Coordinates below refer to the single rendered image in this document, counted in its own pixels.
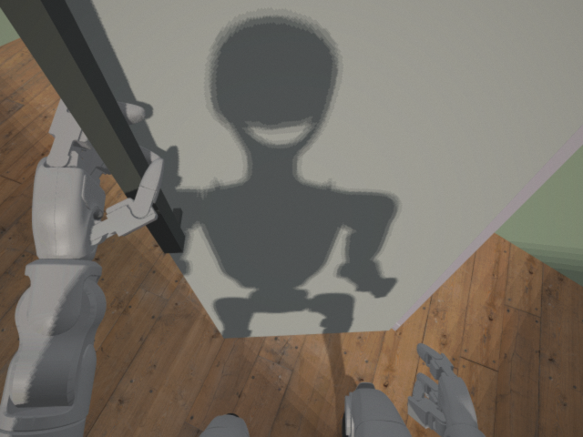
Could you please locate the fridge door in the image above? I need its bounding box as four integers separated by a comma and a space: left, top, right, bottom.
65, 0, 583, 339

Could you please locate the handle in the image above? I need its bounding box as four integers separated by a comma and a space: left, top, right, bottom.
0, 0, 185, 253

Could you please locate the robot left forearm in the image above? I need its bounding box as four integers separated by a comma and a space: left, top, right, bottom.
0, 259, 107, 437

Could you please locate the robot right thigh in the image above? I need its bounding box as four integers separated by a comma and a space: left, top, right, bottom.
344, 388, 412, 437

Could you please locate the robot thigh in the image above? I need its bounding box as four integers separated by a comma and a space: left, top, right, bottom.
199, 415, 250, 437
344, 388, 412, 437

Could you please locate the right robot hand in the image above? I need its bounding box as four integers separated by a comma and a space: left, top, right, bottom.
408, 343, 478, 437

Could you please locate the robot left thigh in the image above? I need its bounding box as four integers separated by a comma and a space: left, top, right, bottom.
199, 415, 250, 437

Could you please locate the left robot hand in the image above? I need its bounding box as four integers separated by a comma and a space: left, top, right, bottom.
32, 98, 164, 261

